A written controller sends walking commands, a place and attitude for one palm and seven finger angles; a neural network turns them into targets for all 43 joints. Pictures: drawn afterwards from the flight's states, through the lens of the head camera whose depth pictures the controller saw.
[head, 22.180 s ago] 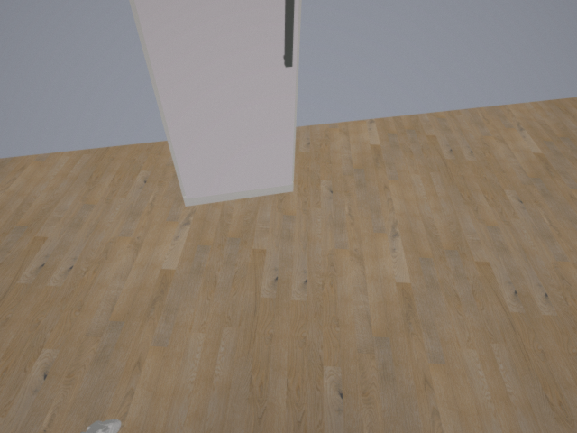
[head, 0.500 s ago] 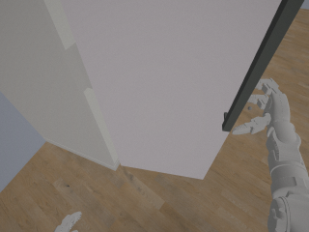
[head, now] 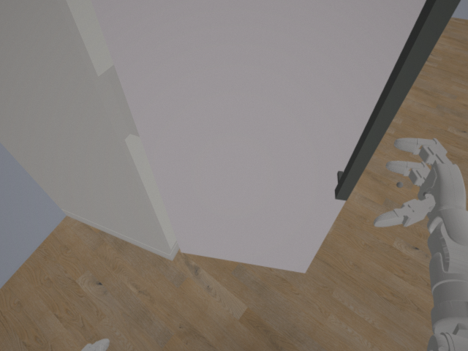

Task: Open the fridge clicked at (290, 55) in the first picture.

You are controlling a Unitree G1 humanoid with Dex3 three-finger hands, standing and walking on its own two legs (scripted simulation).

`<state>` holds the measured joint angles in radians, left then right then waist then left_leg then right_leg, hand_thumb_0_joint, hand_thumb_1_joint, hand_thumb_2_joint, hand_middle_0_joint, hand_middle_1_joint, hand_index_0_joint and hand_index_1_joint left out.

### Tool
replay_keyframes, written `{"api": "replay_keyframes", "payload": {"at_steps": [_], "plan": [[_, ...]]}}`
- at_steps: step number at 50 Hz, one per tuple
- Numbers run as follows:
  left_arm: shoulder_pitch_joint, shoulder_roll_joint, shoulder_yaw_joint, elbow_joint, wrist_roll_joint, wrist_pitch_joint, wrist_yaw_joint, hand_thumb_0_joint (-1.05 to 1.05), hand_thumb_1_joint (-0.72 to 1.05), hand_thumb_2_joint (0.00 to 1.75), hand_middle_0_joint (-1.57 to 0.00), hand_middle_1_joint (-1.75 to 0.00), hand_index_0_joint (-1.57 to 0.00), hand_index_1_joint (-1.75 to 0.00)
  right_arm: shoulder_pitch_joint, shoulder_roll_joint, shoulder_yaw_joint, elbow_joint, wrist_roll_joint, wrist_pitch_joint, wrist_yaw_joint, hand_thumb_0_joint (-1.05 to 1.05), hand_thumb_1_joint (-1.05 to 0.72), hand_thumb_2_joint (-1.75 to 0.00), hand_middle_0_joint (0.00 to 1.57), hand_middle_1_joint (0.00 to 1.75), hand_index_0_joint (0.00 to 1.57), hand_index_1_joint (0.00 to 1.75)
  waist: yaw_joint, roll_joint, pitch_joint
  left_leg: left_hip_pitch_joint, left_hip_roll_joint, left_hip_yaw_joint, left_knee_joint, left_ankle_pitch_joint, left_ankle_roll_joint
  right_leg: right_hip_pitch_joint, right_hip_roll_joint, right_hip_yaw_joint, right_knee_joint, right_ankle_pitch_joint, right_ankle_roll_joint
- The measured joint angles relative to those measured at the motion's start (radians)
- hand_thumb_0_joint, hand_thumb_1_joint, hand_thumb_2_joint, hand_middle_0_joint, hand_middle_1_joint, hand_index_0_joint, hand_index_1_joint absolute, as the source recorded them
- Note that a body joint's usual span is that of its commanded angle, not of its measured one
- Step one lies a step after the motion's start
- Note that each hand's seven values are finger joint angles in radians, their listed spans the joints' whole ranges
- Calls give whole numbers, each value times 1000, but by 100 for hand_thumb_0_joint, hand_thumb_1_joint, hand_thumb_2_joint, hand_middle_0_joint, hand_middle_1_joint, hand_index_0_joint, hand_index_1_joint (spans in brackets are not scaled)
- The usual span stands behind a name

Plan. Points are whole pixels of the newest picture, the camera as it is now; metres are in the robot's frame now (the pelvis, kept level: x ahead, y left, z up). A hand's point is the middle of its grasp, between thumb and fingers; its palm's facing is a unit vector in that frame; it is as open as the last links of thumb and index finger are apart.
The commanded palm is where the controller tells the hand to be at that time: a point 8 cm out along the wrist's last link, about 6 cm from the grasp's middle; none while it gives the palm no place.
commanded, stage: slip the hand off the handle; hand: right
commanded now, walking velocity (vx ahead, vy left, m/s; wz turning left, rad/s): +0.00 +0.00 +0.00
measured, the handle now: (385, 94) +0.47 -0.18 +0.21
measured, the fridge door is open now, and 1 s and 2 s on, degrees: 77 77 77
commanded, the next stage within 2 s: draw the hand back to the body in 0.42 s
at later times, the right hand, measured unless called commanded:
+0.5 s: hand (422, 238) +0.30 -0.24 +0.09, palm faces +0.13 +0.98 -0.15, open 14.7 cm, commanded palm +0.28 -0.29 +0.10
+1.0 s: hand (457, 259) +0.25 -0.25 +0.14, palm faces +0.09 +1.00 -0.01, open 14.7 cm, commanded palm +0.21 -0.29 +0.14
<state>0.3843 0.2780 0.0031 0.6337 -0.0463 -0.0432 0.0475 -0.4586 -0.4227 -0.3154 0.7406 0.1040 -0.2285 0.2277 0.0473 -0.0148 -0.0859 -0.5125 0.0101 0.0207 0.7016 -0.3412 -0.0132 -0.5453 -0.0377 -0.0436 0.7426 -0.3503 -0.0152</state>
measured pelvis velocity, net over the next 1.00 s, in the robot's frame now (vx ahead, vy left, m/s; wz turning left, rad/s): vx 0.00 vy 0.01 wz -0.03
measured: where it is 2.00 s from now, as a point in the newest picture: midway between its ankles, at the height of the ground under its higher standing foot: outside the picture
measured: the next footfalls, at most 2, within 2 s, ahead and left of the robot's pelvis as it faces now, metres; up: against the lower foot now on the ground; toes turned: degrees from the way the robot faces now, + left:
none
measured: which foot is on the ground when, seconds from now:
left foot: down 0.00-1.00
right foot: down 0.00-1.00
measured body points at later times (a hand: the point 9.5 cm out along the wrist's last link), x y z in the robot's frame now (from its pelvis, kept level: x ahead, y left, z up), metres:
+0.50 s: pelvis +0.00 +0.01 +0.00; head +0.01 +0.02 +0.45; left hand +0.18 +0.24 -0.07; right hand +0.28 -0.29 +0.10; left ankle +0.00 +0.13 -0.71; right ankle +0.01 -0.11 -0.71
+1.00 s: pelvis +0.00 +0.01 +0.01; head -0.02 +0.03 +0.46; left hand +0.17 +0.25 -0.06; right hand +0.24 -0.30 +0.14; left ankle +0.00 +0.13 -0.71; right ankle +0.01 -0.11 -0.71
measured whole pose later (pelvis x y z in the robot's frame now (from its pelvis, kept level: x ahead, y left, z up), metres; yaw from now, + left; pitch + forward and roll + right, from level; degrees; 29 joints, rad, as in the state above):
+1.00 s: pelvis +0.00 +0.01 +0.01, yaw -2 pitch +1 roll +1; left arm 0.30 0.28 -0.04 0.59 -0.07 -0.24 0.11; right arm 0.05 -0.36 -0.38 0.13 0.36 -0.03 0.40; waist -0.04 -0.04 -0.07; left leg -0.33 0.01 0.05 0.65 -0.34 0.00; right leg -0.37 -0.03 -0.01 0.68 -0.33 0.00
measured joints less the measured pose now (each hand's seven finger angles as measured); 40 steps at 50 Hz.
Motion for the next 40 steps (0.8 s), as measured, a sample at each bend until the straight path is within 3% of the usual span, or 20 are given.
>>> {"api": "replay_keyframes", "payload": {"at_steps": [7,15,23,28,30,32,35,40], "plan": [[-49,-13,-8,-28,1,-25,4,1,90,89,-20,-30,-20,-30,128,28,-8,-141,15,12,-16,-2,55,-20,26,115,25,115,-13,-1,0,26,-3,1,-1,-4,4,27,-3,1,-4,-2,4],[-98,-16,-19,-46,-6,-61,11,1,90,89,-20,-30,-20,-30,247,43,19,-280,59,52,9,-2,55,-20,26,115,25,115,-51,-13,-6,63,1,16,-4,-11,7,59,3,16,-10,-2,8],[-134,-18,-31,-57,-3,-92,20,2,90,89,-20,-30,-20,-30,344,61,34,-383,73,77,24,-2,55,-20,26,115,25,115,-73,-13,1,83,5,30,2,-16,12,75,6,30,-9,2,14],[-143,-17,-39,-44,-2,-111,35,1,90,89,-20,-30,-20,-30,334,57,42,-387,71,80,26,-2,55,-20,26,115,25,115,-79,-11,14,86,6,43,9,-18,16,72,8,44,0,5,18],[-147,-15,-50,-28,-9,-122,50,2,90,89,-20,-30,-20,-30,305,68,20,-362,164,86,80,-2,55,-20,26,115,25,115,-75,-13,27,102,5,50,2,-15,18,83,7,51,-2,7,19],[-142,-15,-59,-18,-11,-134,65,2,90,89,-20,-30,-20,-30,288,74,-2,-349,219,92,142,-2,55,-20,26,115,25,115,-75,-12,28,116,3,49,-8,-11,19,98,6,50,-11,10,20],[-124,-17,-62,-24,-10,-149,68,2,90,89,-20,-30,-20,-30,296,58,-11,-363,227,107,180,-2,55,-20,26,115,25,115,-69,-12,15,125,1,40,-18,-6,19,114,4,41,-27,14,21],[-94,-15,-58,-54,-14,-157,51,2,90,89,-20,-30,-20,-30,375,39,-47,-431,244,161,183,-2,55,-20,26,115,25,115,-60,-18,1,136,0,22,-29,-2,18,138,2,23,-52,20,21]]}}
